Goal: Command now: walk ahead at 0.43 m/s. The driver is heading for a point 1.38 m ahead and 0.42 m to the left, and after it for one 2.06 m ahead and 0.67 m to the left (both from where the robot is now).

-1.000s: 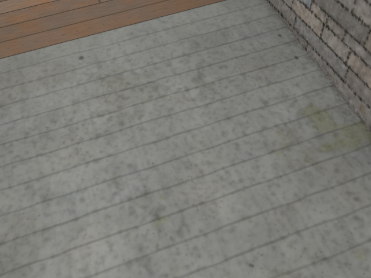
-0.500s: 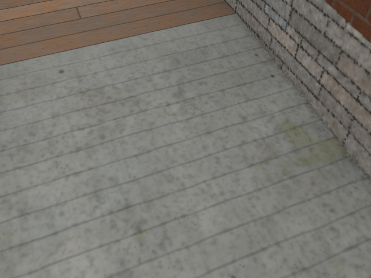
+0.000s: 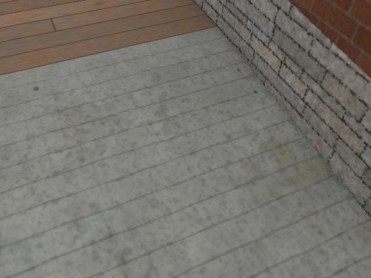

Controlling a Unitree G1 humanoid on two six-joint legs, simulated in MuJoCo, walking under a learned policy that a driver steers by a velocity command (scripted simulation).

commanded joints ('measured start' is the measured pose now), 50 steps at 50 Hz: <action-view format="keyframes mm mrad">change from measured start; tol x32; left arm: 1 -207 -50 -29 -124 -2 -13 -21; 11 389 249 53 12 20 19 11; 50 -35 71 -29 -99 61 -28 26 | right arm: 1 6 -146 -19 -33 -1 0 -17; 32 -511 -47 8 -334 21 12 74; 38 6 -333 -108 -256 35 49 57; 50 -134 -194 -60 -313 9 13 3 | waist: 1 -13 131 97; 9 240 139 -152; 11 205 -273 -425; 14 115 7 12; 32 154 -24 116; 39 -1 293 -460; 50 79 59 2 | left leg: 1 -25 200 -131 -131 226 137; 9 -243 173 23 384 713 52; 11 -688 -66 -102 998 -281 -15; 13 -843 58 -88 1125 -119 24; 32 -892 78 63 557 258 -6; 37 -174 -87 103 365 150 129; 39 444 354 -896 108 -109 420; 50 -303 87 -242 -55 284 225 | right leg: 1 -79 3 -39 -175 99 29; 9 687 36 -32 -294 68 -124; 11 1028 -392 878 -679 -541 -335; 17 379 -162 258 -785 -47 -194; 31 655 -243 -73 -815 283 -154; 36 699 -247 -181 -355 1224 -108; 37 573 -204 -187 -138 1086 -72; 39 -135 117 25 500 -316 11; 50 -130 -51 41 77 152 65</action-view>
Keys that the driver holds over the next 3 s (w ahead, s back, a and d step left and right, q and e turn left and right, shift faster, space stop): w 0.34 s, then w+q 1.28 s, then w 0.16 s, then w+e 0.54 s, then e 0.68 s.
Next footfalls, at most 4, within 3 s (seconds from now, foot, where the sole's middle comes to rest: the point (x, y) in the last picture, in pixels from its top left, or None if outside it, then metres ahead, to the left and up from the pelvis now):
0.18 right None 0.25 -0.15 -0.77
0.74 left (147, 257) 0.57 0.10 -0.74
1.22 right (172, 176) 0.90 -0.01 -0.71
1.72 left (76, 177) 0.90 0.38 -0.70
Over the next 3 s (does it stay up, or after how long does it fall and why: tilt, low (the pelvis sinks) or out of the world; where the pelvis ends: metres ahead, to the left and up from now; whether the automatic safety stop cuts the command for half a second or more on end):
stays up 1.31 0.53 0.12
